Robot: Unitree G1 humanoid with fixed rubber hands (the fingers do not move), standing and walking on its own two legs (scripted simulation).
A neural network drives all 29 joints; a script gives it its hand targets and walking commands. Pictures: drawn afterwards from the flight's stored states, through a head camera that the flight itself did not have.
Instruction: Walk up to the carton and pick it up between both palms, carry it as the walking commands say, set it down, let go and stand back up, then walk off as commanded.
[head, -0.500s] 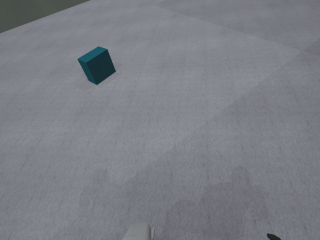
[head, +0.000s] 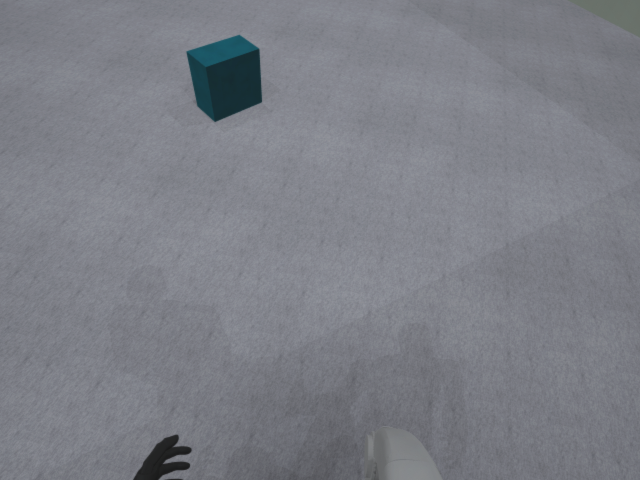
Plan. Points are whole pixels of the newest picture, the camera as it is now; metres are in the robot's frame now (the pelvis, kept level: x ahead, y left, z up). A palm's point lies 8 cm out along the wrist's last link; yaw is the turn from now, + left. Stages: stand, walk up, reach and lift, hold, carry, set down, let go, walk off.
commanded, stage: walk up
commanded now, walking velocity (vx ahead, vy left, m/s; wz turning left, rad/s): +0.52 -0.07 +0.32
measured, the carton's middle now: (227, 78) +1.91 +0.36 -0.63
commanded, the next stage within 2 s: none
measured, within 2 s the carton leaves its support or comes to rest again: neither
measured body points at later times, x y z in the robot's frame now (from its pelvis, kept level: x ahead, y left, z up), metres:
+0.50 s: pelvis +0.28 -0.06 -0.02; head +0.33 -0.09 +0.42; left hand +0.37 +0.17 -0.15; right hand +0.24 -0.31 -0.18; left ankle +0.13 +0.06 -0.64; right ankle +0.35 -0.17 -0.74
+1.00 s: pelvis +0.50 +0.04 -0.01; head +0.54 +0.05 +0.44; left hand +0.44 +0.26 -0.16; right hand +0.64 -0.16 -0.16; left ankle +0.50 +0.13 -0.74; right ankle +0.43 -0.10 -0.65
